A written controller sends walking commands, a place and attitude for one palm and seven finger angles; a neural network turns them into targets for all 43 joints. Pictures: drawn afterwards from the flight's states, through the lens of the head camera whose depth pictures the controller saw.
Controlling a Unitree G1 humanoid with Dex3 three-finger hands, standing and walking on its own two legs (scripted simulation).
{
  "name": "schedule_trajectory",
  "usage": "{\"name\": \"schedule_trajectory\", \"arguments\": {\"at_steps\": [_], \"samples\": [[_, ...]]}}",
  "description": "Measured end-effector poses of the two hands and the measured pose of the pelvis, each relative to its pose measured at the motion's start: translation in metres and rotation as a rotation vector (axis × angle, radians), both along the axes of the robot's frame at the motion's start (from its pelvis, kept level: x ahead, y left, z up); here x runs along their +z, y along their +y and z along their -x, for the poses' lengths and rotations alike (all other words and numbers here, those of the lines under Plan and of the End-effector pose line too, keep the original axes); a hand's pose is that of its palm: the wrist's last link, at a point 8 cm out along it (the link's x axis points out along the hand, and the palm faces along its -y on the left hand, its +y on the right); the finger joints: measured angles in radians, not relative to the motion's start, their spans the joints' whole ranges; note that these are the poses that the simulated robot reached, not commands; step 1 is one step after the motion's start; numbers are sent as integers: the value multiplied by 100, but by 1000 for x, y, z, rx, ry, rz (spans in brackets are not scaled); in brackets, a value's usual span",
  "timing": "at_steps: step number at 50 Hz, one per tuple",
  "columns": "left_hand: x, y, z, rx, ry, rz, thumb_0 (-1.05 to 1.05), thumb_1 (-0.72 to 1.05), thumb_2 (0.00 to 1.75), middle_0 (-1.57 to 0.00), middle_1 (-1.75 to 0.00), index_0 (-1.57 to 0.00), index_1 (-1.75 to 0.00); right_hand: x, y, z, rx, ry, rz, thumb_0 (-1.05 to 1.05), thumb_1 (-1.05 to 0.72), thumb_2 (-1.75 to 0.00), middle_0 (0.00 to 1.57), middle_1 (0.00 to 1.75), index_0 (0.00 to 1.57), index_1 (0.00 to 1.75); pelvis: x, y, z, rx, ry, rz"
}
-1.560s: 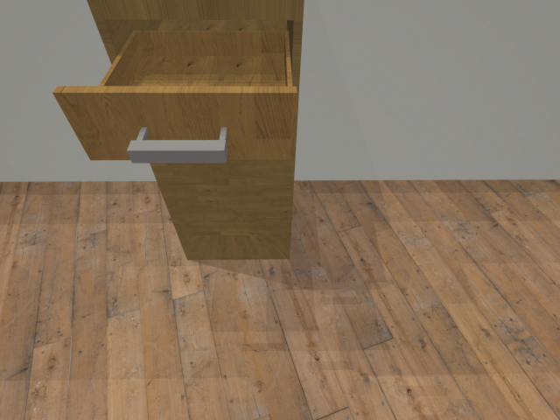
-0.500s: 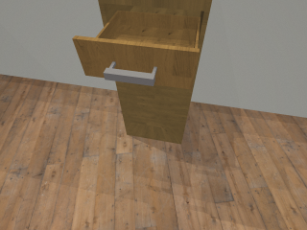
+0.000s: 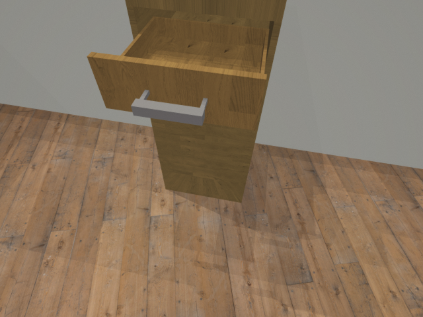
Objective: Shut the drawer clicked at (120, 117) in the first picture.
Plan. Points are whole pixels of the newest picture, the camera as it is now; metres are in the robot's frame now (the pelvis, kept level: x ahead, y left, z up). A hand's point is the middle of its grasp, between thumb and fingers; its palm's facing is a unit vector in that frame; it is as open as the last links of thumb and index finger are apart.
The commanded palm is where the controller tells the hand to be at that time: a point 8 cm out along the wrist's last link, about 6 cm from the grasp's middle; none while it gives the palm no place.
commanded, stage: stand and wait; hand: left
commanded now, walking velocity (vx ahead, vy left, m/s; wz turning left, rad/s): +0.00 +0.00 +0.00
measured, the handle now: (171, 105) +0.52 +0.12 +0.11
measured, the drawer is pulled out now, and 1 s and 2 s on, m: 0.27 0.27 0.27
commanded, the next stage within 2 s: look at it before walking up in 0.20 s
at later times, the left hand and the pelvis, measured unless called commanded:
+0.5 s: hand out of the picture +0.00 +0.20 -0.18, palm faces +0.02 -0.98 -0.20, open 7.4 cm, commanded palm none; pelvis -0.01 +0.02 +0.00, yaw +0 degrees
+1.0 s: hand out of the picture +0.00 +0.21 -0.18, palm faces +0.02 -0.98 -0.21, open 7.4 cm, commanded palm none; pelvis -0.01 +0.03 +0.00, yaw +0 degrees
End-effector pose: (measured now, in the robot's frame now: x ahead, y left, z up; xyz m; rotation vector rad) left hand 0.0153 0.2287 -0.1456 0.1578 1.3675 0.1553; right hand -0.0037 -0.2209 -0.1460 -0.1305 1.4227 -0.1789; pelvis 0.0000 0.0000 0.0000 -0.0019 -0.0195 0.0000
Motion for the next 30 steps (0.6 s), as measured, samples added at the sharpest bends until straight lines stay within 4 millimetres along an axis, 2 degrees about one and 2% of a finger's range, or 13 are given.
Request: {"name": "schedule_trajectory", "arguments": {"at_steps": [12, 30], "samples": [[-2, 8, 10, 11, 21, 11, 0, 91, 89, -20, -30, -20, -30, 3, 7, -8, 14, -24, 14, 1, -91, -90, 20, 30, 20, 30, 0, 10, 1, 0, -3, 1], [-1, 25, 22, 12, 39, 5, 0, 91, 89, -20, -30, -20, -30, 4, 19, -2, 24, -19, 14, 1, -91, -90, 20, 30, 20, 30, 1, 23, 8, 4, -7, 1]]}}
